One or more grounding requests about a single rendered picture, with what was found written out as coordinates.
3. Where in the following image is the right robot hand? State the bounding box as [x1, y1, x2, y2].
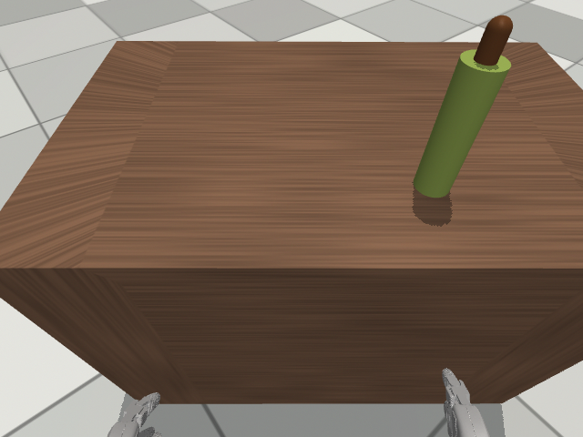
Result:
[442, 368, 490, 437]

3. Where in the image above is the bottle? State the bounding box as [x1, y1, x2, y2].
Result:
[414, 15, 513, 198]

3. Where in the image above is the left robot hand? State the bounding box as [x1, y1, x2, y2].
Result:
[107, 392, 162, 437]

